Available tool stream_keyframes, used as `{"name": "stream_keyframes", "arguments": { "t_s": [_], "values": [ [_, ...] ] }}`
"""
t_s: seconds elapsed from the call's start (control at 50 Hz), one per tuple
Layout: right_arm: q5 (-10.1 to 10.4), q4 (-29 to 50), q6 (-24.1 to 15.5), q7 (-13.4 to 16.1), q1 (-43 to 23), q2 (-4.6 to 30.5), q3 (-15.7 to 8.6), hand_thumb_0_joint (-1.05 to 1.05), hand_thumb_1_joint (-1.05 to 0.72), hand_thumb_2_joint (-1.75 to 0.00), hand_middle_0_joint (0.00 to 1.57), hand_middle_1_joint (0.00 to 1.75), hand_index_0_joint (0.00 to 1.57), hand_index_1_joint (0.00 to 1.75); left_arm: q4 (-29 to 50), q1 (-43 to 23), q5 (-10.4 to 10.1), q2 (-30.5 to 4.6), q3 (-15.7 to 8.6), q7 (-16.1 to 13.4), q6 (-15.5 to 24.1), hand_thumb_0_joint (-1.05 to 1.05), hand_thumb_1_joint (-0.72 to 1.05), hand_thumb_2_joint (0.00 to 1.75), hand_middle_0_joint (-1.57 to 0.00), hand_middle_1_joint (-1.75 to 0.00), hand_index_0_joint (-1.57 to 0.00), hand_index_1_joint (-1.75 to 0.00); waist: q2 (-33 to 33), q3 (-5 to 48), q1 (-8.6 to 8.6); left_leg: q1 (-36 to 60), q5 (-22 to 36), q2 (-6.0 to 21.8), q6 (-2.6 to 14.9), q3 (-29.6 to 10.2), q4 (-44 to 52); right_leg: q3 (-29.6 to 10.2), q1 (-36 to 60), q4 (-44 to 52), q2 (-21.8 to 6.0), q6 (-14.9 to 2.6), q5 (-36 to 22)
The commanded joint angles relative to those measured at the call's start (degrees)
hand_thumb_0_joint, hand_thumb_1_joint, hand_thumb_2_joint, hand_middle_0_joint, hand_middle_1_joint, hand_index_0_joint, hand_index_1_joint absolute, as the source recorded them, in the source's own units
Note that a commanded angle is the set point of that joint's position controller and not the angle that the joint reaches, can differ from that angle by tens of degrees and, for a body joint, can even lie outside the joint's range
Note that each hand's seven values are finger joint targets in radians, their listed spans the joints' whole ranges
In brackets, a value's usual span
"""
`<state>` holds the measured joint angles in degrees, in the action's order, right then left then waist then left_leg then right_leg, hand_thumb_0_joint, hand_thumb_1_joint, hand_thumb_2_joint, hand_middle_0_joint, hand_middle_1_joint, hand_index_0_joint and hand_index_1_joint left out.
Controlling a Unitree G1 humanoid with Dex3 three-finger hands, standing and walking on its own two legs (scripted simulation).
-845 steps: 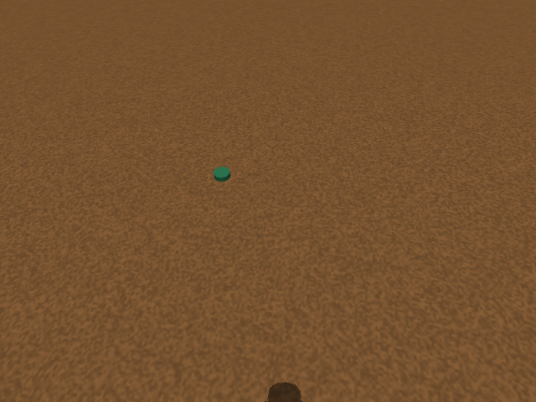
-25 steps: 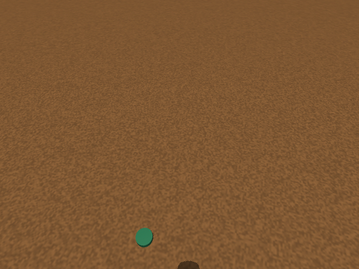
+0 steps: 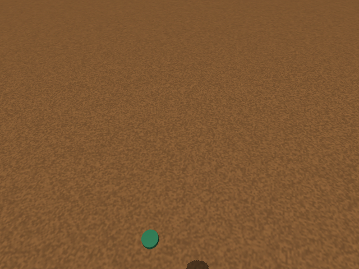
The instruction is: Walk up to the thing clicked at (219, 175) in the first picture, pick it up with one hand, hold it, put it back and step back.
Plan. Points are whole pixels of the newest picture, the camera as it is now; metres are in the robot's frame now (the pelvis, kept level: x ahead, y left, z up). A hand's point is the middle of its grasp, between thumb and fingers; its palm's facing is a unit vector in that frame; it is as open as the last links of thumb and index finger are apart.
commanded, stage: walk up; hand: left
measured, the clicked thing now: (150, 239) +0.44 +0.20 -0.76
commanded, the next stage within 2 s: none
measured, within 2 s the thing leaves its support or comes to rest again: neither
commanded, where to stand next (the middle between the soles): +0.03 -0.01 m, yaw -4 degrees
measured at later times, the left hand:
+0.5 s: hand out of the picture +0.07 +0.26 -0.15, palm faces +0.03 -0.94 -0.35, open 7.3 cm
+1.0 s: hand out of the picture +0.05 +0.33 -0.18, palm faces +0.03 -0.91 -0.41, open 7.3 cm
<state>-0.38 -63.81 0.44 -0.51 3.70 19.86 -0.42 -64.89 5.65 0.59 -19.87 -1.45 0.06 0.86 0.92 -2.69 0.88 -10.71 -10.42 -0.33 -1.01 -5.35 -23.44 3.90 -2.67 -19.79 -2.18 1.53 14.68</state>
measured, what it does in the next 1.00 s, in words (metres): steps on the spot: left foot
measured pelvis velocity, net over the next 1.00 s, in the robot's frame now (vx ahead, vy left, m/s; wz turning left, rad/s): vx -0.05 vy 0.05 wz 0.06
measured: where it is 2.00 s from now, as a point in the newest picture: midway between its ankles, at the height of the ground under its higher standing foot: outside the picture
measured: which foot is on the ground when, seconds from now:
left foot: down 0.00-0.78, up 0.80-0.94, down 0.96-1.00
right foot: down 0.00-0.96, up 0.98-1.00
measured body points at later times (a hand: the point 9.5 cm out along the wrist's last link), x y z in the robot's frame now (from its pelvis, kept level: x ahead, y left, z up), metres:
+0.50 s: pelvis +0.00 +0.00 +0.00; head +0.01 +0.00 +0.45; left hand +0.07 +0.31 -0.13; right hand +0.08 -0.30 -0.14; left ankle +0.03 +0.13 -0.74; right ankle -0.04 -0.13 -0.74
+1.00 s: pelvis -0.05 +0.05 -0.03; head +0.02 +0.07 +0.42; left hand +0.05 +0.38 -0.15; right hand +0.06 -0.27 -0.14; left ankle -0.04 +0.17 -0.75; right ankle -0.05 -0.12 -0.73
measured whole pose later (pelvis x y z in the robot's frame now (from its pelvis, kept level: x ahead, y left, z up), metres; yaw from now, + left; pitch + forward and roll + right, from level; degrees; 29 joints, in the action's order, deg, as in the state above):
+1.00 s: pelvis -0.05 +0.05 -0.03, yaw +4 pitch -2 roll +1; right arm -1.9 -56.2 1.4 -1.7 6.1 22.1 -4.3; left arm -55.7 3.1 1.7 -23.7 -3.4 -1.3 -1.9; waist -2.9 -10.9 -0.1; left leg -16.2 -18.5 -1.9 0.5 -1.0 -37.5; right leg -1.3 -17.9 -46.0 -6.8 0.5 27.6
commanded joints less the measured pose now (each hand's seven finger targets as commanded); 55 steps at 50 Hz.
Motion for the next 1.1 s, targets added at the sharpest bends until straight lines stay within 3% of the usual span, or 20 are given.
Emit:
{"name": "stream_keyframes", "arguments": {
  "t_s": [0.0, 0.32, 0.6, 0.62, 0.64, 0.7, 0.74, 0.76, 0.78, 0.8, 0.82, 0.86, 0.9, 0.92, 0.94, 0.96, 0.98, 1.02, 1.04, 1.08],
  "values": [
    [0.0, 3.1, -1.4, 0.5, -1.8, 11.8, -2.3, 0.00, -0.90, -0.90, 0.20, 0.30, 0.20, 0.30, 3.6, -2.5, 0.2, -12.6, -2.5, -1.0, 1.2, 0.00, 0.90, 0.90, -0.20, -0.30, -0.20, -0.30, -0.3, 4.9, -0.53, 1.8, 16.0, 5.3, 2.87, -3.0, 2.5, -3.2, 0.9, 3.2, -5.1, -2.28, -10.2],
    [-0.2, 3.0, -1.5, 0.6, -0.8, 11.9, -2.0, 0.00, -0.90, -0.90, 0.20, 0.30, 0.20, 0.30, 4.4, -3.2, 0.3, -12.5, -2.8, -0.7, 1.0, 0.00, 0.90, 0.90, -0.20, -0.30, -0.20, -0.30, -0.2, 3.7, -0.67, -0.9, 9.7, 4.6, 2.52, -4.3, 4.4, -3.4, 1.7, 4.1, -4.6, -2.62, -4.0],
    [-0.3, 3.4, -1.4, 0.8, -0.2, 11.8, -2.0, 0.00, -0.90, -0.90, 0.20, 0.30, 0.20, 0.30, 4.6, -1.3, 0.2, -12.6, -3.5, -0.7, 0.7, 0.00, 0.90, 0.90, -0.20, -0.30, -0.20, -0.30, -1.1, 3.9, -0.25, 0.1, 15.3, 4.1, 2.93, -3.8, 1.5, -1.9, 1.3, 3.5, -4.7, -2.66, -7.1],
    [-0.8, 4.3, 0.2, 0.5, -2.1, 15.0, -3.9, 0.00, -0.90, -0.90, 0.20, 0.30, 0.20, 0.30, 5.4, -2.1, -0.9, -16.2, -4.4, -2.0, 0.1, 0.00, 0.90, 0.90, -0.20, -0.30, -0.20, -0.30, 1.5, -1.4, 0.08, -2.2, 31.0, 4.2, 2.92, -3.1, -4.1, -3.6, -2.0, -1.8, -7.2, -2.75, -26.4],
    [-0.2, 4.9, 0.7, 0.4, -1.1, 13.4, -3.5, 0.00, -0.90, -0.90, 0.20, 0.30, 0.20, 0.30, 5.9, -1.6, -1.6, -15.7, -4.5, -2.6, 0.1, 0.00, 0.90, 0.90, -0.20, -0.30, -0.20, -0.30, 0.1, 0.2, -0.04, -1.5, 33.8, 3.6, 2.87, -1.5, -6.0, -2.4, -1.5, -3.7, -7.2, -3.35, -32.8],
    [0.1, 6.4, 1.5, -0.1, 0.3, 12.5, -4.0, 0.00, -0.90, -0.90, 0.20, 0.30, 0.20, 0.30, 7.3, -2.0, -1.8, -15.5, -4.8, -3.2, -0.5, 0.00, 0.90, 0.90, -0.20, -0.30, -0.20, -0.30, -2.9, 4.7, -0.53, -2.1, 27.2, 2.0, 3.32, 0.2, -9.5, -2.5, 0.6, -6.8, -8.8, -5.74, -34.6],
    [0.0, 8.0, 2.4, -0.6, -0.1, 12.8, -4.8, 0.00, -0.90, -0.90, 0.20, 0.30, 0.20, 0.30, 8.9, -2.8, -1.3, -15.9, -4.9, -3.3, -1.0, 0.00, 0.90, 0.90, -0.20, -0.30, -0.20, -0.30, -5.7, 6.3, -0.26, -3.0, 11.9, 0.3, 3.07, 0.5, -16.9, -6.3, -1.9, -6.1, -13.7, -9.63, -30.5],
    [-0.4, 9.1, 3.0, -0.9, -1.0, 12.5, -5.0, 0.00, -0.90, -0.90, 0.20, 0.30, 0.20, 0.30, 9.6, -2.3, -0.7, -16.4, -5.0, -3.5, -1.0, 0.00, 0.90, 0.90, -0.20, -0.30, -0.20, -0.30, -8.6, 5.6, 0.31, -5.9, -5.4, -1.0, 2.54, 1.4, -22.5, -9.8, -2.7, -4.5, -18.2, -12.63, -32.7],
    [-1.0, 10.6, 3.7, -1.2, -0.6, 12.5, -5.1, 0.00, -0.90, -0.90, 0.20, 0.30, 0.20, 0.30, 10.7, -2.2, 0.1, -18.0, -5.2, -3.8, -0.8, 0.00, 0.90, 0.90, -0.20, -0.30, -0.20, -0.30, -10.6, 4.3, 0.72, -8.4, -16.9, -0.5, 1.81, 0.8, -28.5, -13.7, -5.6, -2.8, -23.4, -16.06, -34.0],
    [-1.5, 11.6, 4.3, -1.4, -0.1, 12.7, -5.3, 0.00, -0.90, -0.90, 0.20, 0.30, 0.20, 0.30, 11.3, -1.8, 0.6, -19.0, -5.3, -4.0, -0.7, 0.00, 0.90, 0.90, -0.20, -0.30, -0.20, -0.30, -9.9, 2.7, 0.61, -9.8, -20.3, 0.7, 1.45, -0.7, -31.0, -14.8, -8.0, -2.9, -25.4, -17.68, -34.2],
    [-1.5, 11.8, 4.4, -1.8, 1.4, 12.9, -5.6, 0.00, -0.90, -0.90, 0.20, 0.30, 0.20, 0.30, 11.9, -3.0, 0.8, -19.4, -5.6, -4.2, -0.5, 0.00, 0.90, 0.90, -0.20, -0.30, -0.20, -0.30, -10.5, 2.3, -0.66, -10.3, -21.1, 2.0, 1.74, -1.5, -30.6, -14.2, -8.0, -4.0, -25.3, -17.67, -34.0],
    [-1.4, 11.7, 3.6, -2.5, 3.7, 12.9, -6.2, 0.00, -0.90, -0.90, 0.20, 0.30, 0.20, 0.30, 12.8, -4.8, 1.3, -19.3, -5.7, -4.1, 0.0, 0.00, 0.90, 0.90, -0.20, -0.30, -0.20, -0.30, -11.7, 3.8, -2.34, -9.0, -20.3, 3.1, 2.63, -0.7, -24.3, -9.7, -6.4, -8.4, -20.9, -14.41, -30.0],
    [-1.0, 10.0, 1.7, -2.2, 6.5, 11.5, -6.4, 0.00, -0.90, -0.90, 0.20, 0.30, 0.20, 0.30, 13.9, -6.0, 1.6, -16.5, -4.6, -2.9, 0.0, 0.00, 0.90, 0.90, -0.20, -0.30, -0.20, -0.30, -9.1, 6.6, -3.71, -0.9, -7.6, 0.8, 2.68, 3.7, -5.1, -3.0, -7.1, -16.0, -12.2, -8.34, -15.3],
    [-1.0, 8.6, 0.2, -1.4, 7.7, 11.8, -6.4, 0.00, -0.90, -0.90, 0.20, 0.30, 0.20, 0.30, 14.2, -4.0, 1.6, -12.4, -3.5, -1.7, -0.7, 0.00, 0.90, 0.90, -0.20, -0.30, -0.20, -0.30, -0.4, 7.6, -3.73, 7.3, 2.0, 3.7, 2.84, -2.3, 5.9, 1.3, -12.6, -26.4, -5.3, -4.95, -0.8],
    [-2.1, 8.0, -1.6, -0.4, 11.8, 17.0, -7.3, 0.00, -0.90, -0.90, 0.20, 0.30, 0.20, 0.30, 15.3, -3.5, 1.3, -8.2, -2.7, -1.0, -1.5, 0.00, 0.90, 0.90, -0.20, -0.30, -0.20, -0.30, 10.3, 7.5, -4.30, 14.8, 12.8, 14.1, 6.27, -21.8, 6.5, -4.3, -26.1, -36.0, 3.4, -2.23, 21.4],
    [-2.1, 9.1, -2.8, 0.8, 12.9, 20.5, -7.9, 0.00, -0.90, -0.90, 0.20, 0.30, 0.20, 0.30, 15.0, -0.7, 1.4, -10.7, -3.6, -1.0, -2.8, 0.00, 0.90, 0.90, -0.20, -0.30, -0.20, -0.30, 2.8, 9.5, -2.98, 15.4, 14.6, 19.2, 10.05, -25.5, 4.1, -11.8, -27.4, -37.4, 2.7, -3.24, 20.9],
    [-1.4, 9.8, -3.2, 1.6, 11.7, 24.2, -8.8, 0.00, -0.90, -0.90, 0.20, 0.30, 0.20, 0.30, 14.6, -0.1, 1.8, -13.7, -4.6, -0.8, -3.8, 0.00, 0.90, 0.90, -0.20, -0.30, -0.20, -0.30, 2.0, 8.3, -2.99, 9.9, 5.7, 22.9, 14.43, -28.9, 4.6, -13.3, -26.0, -38.4, 0.0, -3.51, 20.0],
    [-1.2, 10.9, -4.0, 2.8, 6.9, 22.8, -8.8, 0.00, -0.90, -0.90, 0.20, 0.30, 0.20, 0.30, 13.9, -1.4, 1.5, -15.8, -5.1, -0.5, -4.1, 0.00, 0.90, 0.90, -0.20, -0.30, -0.20, -0.30, 3.1, 4.0, -2.04, 7.1, 6.1, 21.0, 14.00, -23.6, 2.7, -17.4, -27.5, -43.1, -0.4, -3.50, 16.5],
    [-1.2, 11.2, -4.3, 3.8, 7.8, 22.1, -9.0, 0.00, -0.90, -0.90, 0.20, 0.30, 0.20, 0.30, 14.4, 0.8, 1.6, -16.4, -6.0, 0.4, -4.7, 0.00, 0.90, 0.90, -0.20, -0.30, -0.20, -0.30, 2.7, 3.4, -0.91, 9.7, 12.1, 19.0, 12.52, -17.6, 0.3, -18.3, -29.7, -44.5, -0.2, -3.47, 13.8],
    [-0.6, 10.5, -4.8, 5.3, 14.3, 21.4, -9.1, 0.00, -0.90, -0.90, 0.20, 0.30, 0.20, 0.30, 16.2, 2.1, 2.4, -16.7, -6.7, 1.6, -5.8, 0.00, 0.90, 0.90, -0.20, -0.30, -0.20, -0.30, 0.7, 2.8, -1.56, 11.8, 21.3, 17.6, 9.34, -13.3, -1.9, -19.1, -31.9, -46.2, 1.4, -3.10, 11.3]
  ]
}}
